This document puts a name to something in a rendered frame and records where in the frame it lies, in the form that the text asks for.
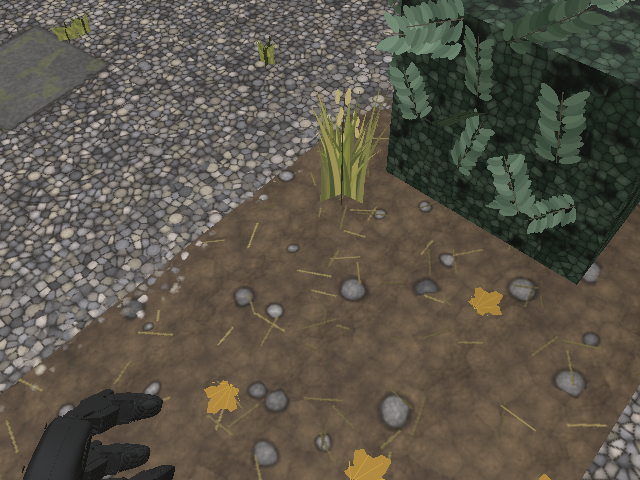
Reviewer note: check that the left robot hand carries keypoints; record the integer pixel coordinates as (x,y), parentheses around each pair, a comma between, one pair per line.
(65,450)

